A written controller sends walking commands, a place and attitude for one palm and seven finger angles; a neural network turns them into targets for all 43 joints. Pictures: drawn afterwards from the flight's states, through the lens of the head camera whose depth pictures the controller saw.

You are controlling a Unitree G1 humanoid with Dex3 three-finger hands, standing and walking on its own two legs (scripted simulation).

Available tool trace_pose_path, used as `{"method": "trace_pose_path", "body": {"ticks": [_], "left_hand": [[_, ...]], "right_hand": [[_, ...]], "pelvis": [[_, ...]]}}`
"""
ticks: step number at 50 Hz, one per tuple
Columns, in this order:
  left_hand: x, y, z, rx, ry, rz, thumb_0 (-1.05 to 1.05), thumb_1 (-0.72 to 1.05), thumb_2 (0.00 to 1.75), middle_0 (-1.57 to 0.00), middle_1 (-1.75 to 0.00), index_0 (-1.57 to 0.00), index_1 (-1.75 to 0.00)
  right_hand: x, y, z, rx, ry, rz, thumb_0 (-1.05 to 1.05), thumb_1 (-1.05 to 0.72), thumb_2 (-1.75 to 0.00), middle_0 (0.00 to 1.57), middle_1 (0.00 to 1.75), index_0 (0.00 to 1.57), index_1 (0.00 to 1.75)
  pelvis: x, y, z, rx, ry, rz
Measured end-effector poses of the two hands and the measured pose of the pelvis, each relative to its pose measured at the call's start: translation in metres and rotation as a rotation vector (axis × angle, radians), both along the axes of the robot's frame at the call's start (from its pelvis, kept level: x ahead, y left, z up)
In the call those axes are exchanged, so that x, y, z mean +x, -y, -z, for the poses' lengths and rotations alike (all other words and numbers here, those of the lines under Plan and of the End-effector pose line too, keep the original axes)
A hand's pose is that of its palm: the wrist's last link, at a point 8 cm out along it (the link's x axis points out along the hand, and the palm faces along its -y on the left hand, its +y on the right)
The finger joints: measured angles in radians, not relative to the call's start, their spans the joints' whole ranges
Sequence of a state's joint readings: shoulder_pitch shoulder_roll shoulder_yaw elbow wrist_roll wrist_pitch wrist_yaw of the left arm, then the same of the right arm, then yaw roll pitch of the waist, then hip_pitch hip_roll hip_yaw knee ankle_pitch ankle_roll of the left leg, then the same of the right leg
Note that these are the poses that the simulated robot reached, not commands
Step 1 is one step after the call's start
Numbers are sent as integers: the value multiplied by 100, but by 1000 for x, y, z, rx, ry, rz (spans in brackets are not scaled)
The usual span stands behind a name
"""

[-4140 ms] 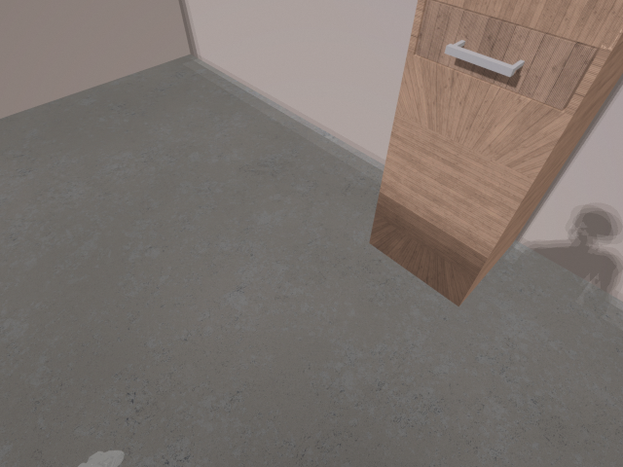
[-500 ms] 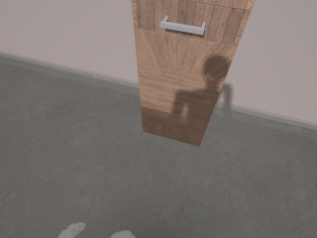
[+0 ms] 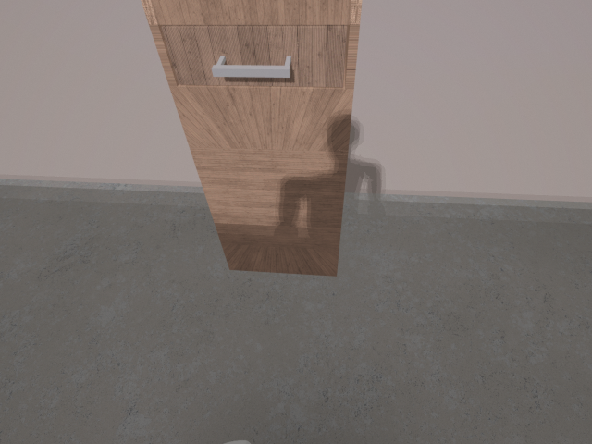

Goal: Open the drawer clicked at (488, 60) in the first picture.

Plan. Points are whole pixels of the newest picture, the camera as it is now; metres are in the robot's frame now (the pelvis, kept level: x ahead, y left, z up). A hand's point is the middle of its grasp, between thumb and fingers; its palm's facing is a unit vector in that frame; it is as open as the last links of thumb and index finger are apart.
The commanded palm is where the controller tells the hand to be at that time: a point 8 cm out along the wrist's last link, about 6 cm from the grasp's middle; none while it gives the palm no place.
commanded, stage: take the last steps up to it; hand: left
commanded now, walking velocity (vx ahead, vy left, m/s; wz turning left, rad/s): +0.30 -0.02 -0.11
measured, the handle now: (253, 66) +0.81 +0.12 +0.11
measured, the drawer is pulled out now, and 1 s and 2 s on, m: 0.00 0.00 0.00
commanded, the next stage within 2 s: come to a stop and stand still in 0.70 s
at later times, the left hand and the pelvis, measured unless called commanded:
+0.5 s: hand out of the picture +0.12 +0.21 -0.17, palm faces -0.03 -0.99 -0.15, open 7.4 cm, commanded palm none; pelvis +0.11 +0.03 +0.01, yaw -4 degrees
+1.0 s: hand (240, 321) +0.36 +0.13 -0.16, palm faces -0.04 -0.97 -0.22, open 7.2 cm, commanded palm none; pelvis +0.26 -0.04 +0.01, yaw -4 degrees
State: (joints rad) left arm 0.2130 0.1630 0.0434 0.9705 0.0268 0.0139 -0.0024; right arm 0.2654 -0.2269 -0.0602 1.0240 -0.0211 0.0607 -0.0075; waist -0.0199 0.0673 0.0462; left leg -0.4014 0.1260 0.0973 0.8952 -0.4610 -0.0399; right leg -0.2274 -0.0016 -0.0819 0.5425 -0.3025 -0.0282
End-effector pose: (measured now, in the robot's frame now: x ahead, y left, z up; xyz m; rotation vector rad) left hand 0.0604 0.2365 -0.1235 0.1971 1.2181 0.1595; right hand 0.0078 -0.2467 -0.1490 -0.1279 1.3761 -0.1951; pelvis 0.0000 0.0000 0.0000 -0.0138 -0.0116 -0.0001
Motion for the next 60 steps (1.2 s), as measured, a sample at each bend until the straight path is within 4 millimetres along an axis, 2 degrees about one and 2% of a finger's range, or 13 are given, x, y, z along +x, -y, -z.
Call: {"method": "trace_pose_path", "body": {"ticks": [4,8,14,18,21,28,33,38,40,42,49,55,60], "left_hand": [[-12,10,-2,-16,-34,-9,0,92,90,-20,-30,-20,-30],[-25,11,4,-43,-87,-20,0,92,90,-20,-30,-20,-30],[-42,-1,23,-92,-195,-61,0,91,90,-20,-30,-20,-30],[-33,-13,34,-108,-272,-44,0,91,90,-20,-30,-20,-30],[-3,-20,26,-104,-262,-10,1,91,90,-20,-30,-19,-30],[98,-19,11,-79,-122,32,1,91,90,-20,-30,-19,-30],[175,3,8,-61,-56,94,0,92,90,-20,-30,-19,-30],[249,38,15,-43,28,149,0,92,90,-20,-30,-19,-30],[266,50,16,-43,61,141,0,91,90,-20,-30,-19,-30],[273,59,14,-50,65,121,0,91,90,-20,-30,-19,-30],[289,57,3,-13,27,63,-2,95,90,-20,-30,-20,-30],[287,40,13,-20,-26,29,-1,93,90,-20,-30,-20,-30],[280,17,29,-29,-71,-3,0,92,90,-20,-30,-20,-30]], "right_hand": [[4,5,-11,-2,9,4,1,-91,-90,20,30,20,30],[19,3,-19,-12,34,2,1,-91,-90,20,29,20,30],[64,-18,-25,-37,92,-22,1,-91,-90,20,29,20,30],[83,-36,-23,-53,140,-4,1,-91,-90,20,30,20,30],[78,-50,-27,-37,109,33,0,-91,-90,20,30,20,30],[54,-77,-27,39,-61,107,0,-91,-90,20,30,20,30],[48,-80,-20,93,-168,174,0,-91,-90,20,30,20,30],[59,-62,-3,133,-254,220,0,-91,-90,20,30,20,30],[74,-48,4,136,-272,208,1,-91,-90,20,30,20,30],[99,-32,4,120,-254,184,1,-91,-90,20,30,20,30],[222,14,-4,30,-56,90,1,-91,-90,19,29,19,29],[310,21,-11,-20,95,16,0,-91,-90,19,29,19,29],[352,10,-21,-59,179,-36,0,-91,-90,19,29,19,29]], "pelvis": [[9,3,-8,7,-4,10],[21,1,-11,2,-6,17],[48,-15,-4,-19,-3,24],[69,-28,2,-12,1,56],[84,-32,-6,-10,-1,63],[126,-26,-15,6,-7,75],[160,-11,-11,22,-7,89],[201,18,7,37,-7,92],[213,26,11,22,-3,85],[224,32,8,13,-3,74],[255,39,-5,8,-27,61],[270,28,-2,-1,-18,58],[278,14,4,-1,-8,60]]}}
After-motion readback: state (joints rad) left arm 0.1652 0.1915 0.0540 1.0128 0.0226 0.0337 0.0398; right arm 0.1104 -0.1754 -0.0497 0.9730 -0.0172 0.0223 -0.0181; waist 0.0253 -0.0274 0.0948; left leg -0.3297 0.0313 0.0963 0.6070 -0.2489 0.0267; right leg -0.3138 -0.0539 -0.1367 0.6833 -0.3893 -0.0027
